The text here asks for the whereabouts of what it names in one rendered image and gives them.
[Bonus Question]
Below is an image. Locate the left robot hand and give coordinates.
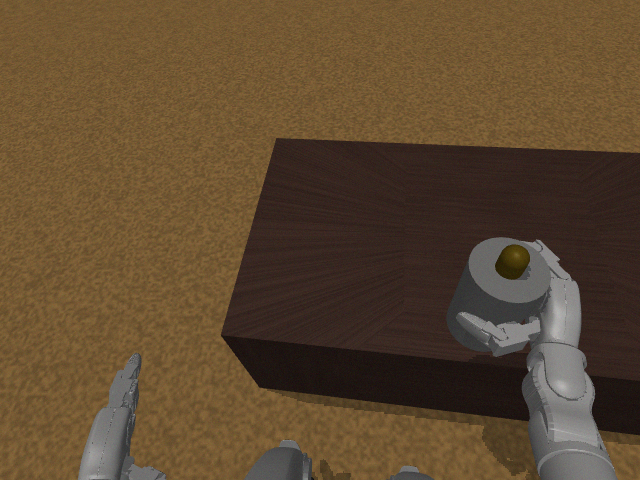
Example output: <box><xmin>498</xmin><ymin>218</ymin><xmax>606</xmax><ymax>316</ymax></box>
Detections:
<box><xmin>78</xmin><ymin>353</ymin><xmax>166</xmax><ymax>480</ymax></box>

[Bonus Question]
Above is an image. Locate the right robot arm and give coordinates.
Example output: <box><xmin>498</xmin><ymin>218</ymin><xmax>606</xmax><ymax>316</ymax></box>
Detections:
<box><xmin>522</xmin><ymin>342</ymin><xmax>618</xmax><ymax>480</ymax></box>

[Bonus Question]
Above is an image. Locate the right robot hand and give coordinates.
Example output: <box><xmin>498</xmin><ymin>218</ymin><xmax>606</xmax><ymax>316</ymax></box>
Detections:
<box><xmin>456</xmin><ymin>240</ymin><xmax>582</xmax><ymax>357</ymax></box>

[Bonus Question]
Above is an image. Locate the bottle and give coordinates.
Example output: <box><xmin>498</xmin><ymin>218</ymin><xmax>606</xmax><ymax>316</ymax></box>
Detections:
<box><xmin>446</xmin><ymin>237</ymin><xmax>551</xmax><ymax>352</ymax></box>

